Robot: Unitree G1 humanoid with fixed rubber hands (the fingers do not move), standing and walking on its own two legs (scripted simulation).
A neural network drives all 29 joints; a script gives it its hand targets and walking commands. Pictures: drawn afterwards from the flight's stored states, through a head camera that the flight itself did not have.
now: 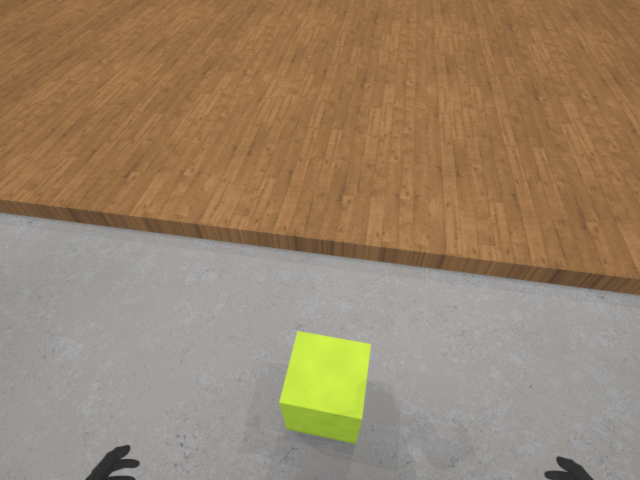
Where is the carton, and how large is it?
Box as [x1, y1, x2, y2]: [279, 331, 370, 443]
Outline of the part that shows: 297,331 279,401 286,427 288,429 355,443 362,415 370,344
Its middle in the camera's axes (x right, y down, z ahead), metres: +0.02 +0.44 +1.11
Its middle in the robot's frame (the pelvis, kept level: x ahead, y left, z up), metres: +0.45 +0.02 -0.66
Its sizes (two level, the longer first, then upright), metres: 0.210 0.200 0.250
